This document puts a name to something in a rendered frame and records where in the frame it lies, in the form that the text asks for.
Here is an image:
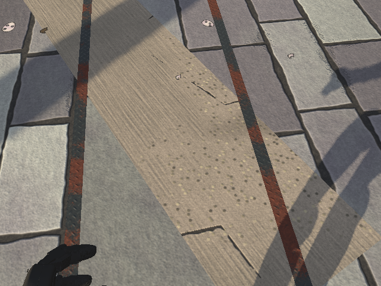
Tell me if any robot left hand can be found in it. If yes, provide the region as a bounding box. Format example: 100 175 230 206
23 244 106 286

